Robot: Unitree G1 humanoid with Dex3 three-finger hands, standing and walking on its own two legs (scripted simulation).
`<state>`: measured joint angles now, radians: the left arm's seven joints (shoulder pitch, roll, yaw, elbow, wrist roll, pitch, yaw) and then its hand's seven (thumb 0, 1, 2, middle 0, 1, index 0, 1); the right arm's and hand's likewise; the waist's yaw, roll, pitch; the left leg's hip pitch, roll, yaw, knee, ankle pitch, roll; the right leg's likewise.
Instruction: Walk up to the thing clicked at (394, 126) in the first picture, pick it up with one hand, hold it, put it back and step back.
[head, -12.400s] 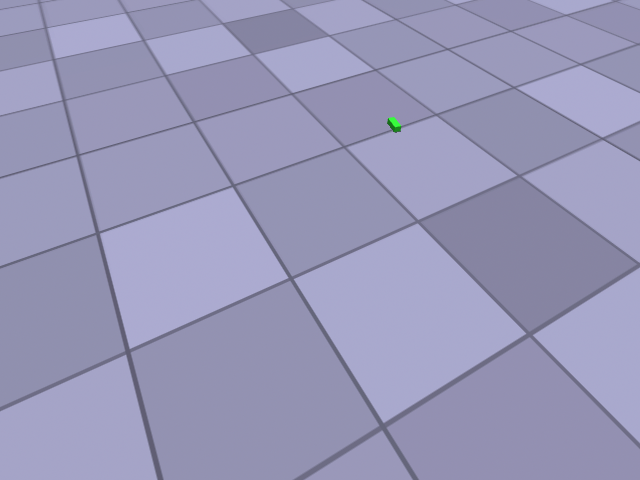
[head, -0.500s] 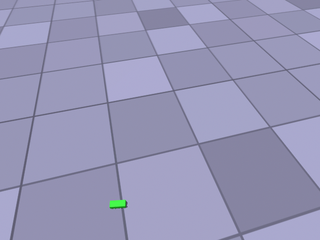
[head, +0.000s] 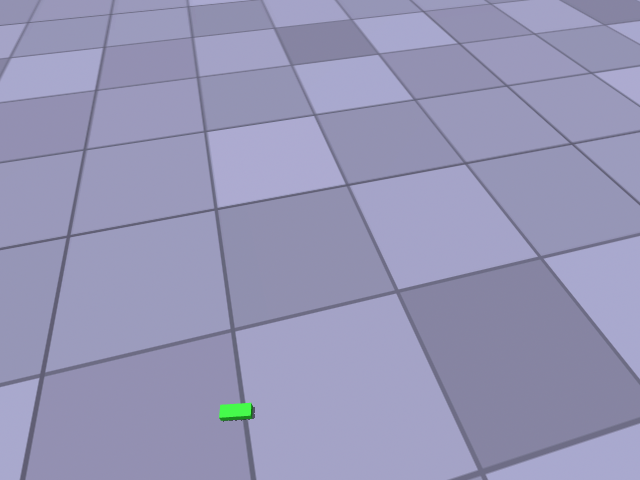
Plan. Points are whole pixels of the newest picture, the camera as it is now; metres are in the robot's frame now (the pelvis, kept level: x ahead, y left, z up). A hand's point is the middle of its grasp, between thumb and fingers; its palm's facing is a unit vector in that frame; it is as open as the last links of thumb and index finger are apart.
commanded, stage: stand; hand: left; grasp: from above
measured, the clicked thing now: (236, 411) +0.43 +0.28 -0.77
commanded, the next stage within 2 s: rise first in 0.20 s
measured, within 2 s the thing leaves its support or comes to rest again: neither
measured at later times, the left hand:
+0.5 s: hand out of the picture +0.13 +0.25 -0.17, palm faces +0.01 -0.95 -0.33, open 7.9 cm
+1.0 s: hand out of the picture +0.13 +0.27 -0.22, palm faces -0.11 -0.89 -0.45, open 12.2 cm
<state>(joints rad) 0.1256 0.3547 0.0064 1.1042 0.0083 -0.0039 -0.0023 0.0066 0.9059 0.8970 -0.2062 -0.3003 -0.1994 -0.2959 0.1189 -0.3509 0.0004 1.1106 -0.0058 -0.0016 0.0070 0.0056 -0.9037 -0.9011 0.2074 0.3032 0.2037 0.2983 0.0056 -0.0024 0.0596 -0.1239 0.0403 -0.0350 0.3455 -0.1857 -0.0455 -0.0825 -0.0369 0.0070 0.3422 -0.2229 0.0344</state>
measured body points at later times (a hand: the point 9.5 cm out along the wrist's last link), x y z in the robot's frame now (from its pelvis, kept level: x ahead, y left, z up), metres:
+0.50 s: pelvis -0.02 +0.00 -0.02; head +0.03 +0.01 +0.43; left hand +0.13 +0.30 -0.14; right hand +0.08 -0.28 -0.14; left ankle +0.00 +0.15 -0.75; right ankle -0.02 -0.14 -0.75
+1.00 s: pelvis -0.02 +0.02 -0.08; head +0.07 +0.03 +0.36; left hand +0.13 +0.32 -0.19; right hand +0.14 -0.24 -0.17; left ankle +0.00 +0.15 -0.75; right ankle -0.02 -0.14 -0.75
